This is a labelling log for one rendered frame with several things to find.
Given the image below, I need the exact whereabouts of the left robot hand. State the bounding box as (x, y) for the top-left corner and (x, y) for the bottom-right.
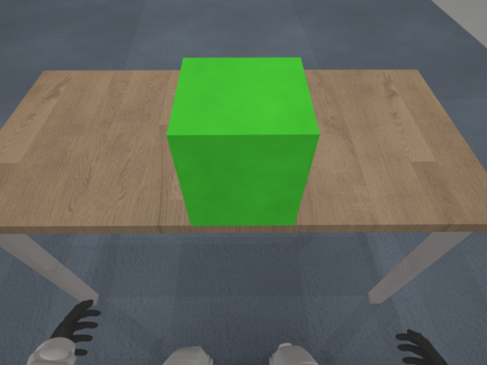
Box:
(50, 300), (100, 356)

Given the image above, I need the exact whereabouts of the robot thigh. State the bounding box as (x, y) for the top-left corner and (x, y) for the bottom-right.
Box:
(269, 345), (318, 365)
(163, 347), (213, 365)

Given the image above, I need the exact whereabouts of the right robot thigh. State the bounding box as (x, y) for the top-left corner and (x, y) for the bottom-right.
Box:
(269, 345), (318, 365)

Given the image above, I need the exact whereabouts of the left robot thigh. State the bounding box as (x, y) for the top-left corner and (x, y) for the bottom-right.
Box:
(163, 347), (213, 365)

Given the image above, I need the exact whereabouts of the left robot forearm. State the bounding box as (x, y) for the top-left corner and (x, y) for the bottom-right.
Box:
(27, 337), (76, 365)

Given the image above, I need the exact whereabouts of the right robot hand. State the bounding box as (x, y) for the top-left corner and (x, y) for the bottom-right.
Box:
(396, 329), (448, 365)

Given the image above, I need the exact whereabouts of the table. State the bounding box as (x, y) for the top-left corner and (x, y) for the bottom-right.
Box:
(0, 69), (487, 306)

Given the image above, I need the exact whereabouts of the carton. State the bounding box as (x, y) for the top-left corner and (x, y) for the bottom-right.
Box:
(167, 57), (320, 226)

